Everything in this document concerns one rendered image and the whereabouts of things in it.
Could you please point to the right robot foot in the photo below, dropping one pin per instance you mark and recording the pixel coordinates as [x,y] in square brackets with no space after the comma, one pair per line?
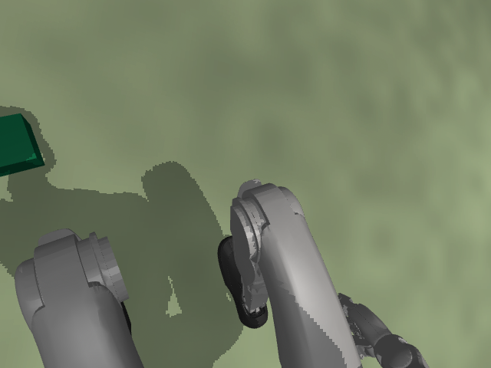
[232,279]

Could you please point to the right robot hand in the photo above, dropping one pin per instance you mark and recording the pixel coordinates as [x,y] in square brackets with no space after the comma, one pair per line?
[364,324]

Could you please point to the right robot arm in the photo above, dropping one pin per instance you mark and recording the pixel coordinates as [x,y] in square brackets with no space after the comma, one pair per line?
[393,351]

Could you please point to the carton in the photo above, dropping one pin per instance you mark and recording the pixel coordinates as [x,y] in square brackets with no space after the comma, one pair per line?
[18,147]

